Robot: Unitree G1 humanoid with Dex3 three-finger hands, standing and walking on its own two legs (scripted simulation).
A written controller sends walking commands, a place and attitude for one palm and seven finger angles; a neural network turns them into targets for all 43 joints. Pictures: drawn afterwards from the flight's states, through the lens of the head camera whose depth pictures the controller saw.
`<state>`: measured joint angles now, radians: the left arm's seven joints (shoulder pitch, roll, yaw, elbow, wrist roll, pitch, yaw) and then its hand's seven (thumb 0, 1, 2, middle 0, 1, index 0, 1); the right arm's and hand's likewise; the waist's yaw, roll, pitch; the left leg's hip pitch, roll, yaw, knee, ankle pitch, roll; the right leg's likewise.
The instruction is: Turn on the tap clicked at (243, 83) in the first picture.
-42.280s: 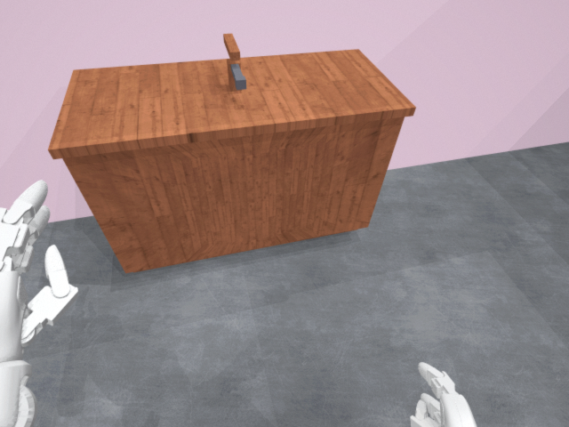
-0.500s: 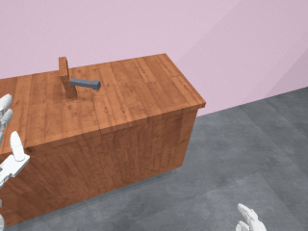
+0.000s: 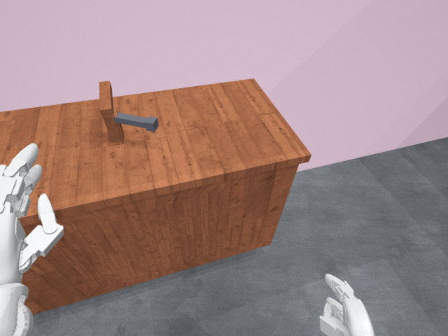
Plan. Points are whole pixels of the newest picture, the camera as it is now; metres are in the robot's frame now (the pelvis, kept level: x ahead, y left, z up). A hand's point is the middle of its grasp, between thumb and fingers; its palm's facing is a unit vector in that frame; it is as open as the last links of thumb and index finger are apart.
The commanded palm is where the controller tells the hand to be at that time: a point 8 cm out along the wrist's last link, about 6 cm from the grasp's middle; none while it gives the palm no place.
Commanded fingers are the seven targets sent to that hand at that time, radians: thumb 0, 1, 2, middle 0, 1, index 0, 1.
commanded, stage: stand and check the lever's angle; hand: left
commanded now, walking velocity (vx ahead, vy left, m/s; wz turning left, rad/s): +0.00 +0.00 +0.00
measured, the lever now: (151, 124) +0.62 +0.25 +0.01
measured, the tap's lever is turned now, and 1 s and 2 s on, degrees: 58 58 58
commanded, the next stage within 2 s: take the last steps up to it in 0.06 s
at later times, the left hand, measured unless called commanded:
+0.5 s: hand (72, 203) +0.26 +0.25 +0.15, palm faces +0.43 -0.84 -0.33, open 7.4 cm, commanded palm +0.20 +0.28 +0.18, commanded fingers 0.00 0.90 0.90 -0.20 -0.30 -0.20 -0.30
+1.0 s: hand (120, 152) +0.36 +0.21 +0.15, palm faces +0.34 -0.85 -0.41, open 7.4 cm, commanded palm +0.30 +0.26 +0.18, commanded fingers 0.00 0.90 0.90 -0.20 -0.30 -0.20 -0.30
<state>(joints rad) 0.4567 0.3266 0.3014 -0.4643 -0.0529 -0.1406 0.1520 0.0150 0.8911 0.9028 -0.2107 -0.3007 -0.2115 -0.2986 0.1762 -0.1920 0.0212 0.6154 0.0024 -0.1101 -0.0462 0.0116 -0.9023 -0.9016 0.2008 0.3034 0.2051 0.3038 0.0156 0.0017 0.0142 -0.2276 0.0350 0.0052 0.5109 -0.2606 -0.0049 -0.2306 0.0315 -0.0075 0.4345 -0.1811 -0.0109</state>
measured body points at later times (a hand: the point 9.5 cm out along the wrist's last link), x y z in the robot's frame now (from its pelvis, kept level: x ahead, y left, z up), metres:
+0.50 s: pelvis +0.04 +0.00 -0.01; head +0.04 +0.00 +0.44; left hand +0.23 +0.29 +0.17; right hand +0.20 -0.22 -0.10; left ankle +0.01 +0.12 -0.74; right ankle +0.03 -0.11 -0.74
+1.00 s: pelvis +0.14 -0.02 -0.01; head +0.17 -0.03 +0.44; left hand +0.33 +0.25 +0.18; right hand +0.30 -0.26 -0.11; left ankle +0.12 +0.11 -0.72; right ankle +0.14 -0.10 -0.74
